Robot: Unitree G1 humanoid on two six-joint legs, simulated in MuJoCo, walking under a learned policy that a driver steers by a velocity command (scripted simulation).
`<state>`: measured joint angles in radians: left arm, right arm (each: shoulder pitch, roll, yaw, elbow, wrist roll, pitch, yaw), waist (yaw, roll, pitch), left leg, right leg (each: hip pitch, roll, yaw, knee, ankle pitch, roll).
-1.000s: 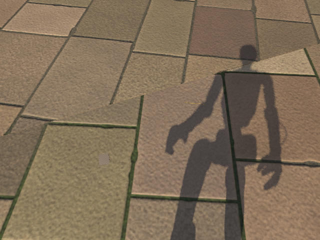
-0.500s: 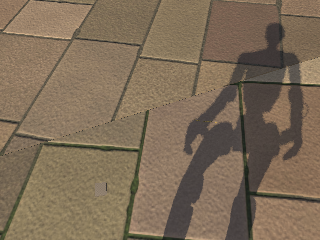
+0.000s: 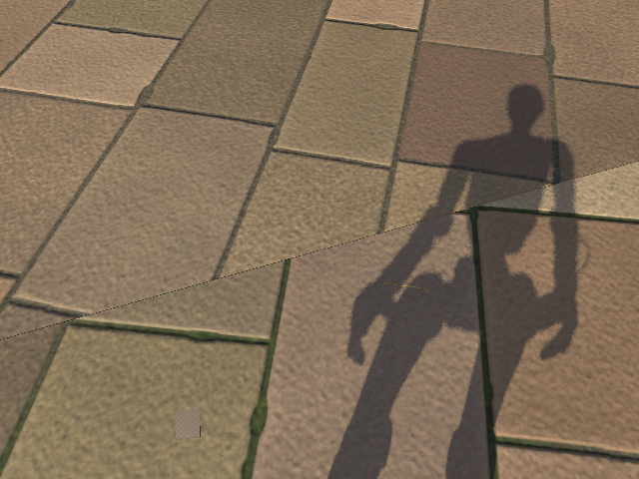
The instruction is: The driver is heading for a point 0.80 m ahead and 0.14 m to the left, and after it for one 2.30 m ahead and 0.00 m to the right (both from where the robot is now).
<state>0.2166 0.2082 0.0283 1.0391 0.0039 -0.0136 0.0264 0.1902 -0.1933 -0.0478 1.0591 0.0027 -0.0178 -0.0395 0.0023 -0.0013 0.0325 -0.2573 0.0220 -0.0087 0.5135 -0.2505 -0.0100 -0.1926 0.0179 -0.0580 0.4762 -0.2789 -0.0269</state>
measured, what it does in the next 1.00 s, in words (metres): walks ahead: left foot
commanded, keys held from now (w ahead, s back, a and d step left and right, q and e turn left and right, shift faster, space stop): no key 0.58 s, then w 0.42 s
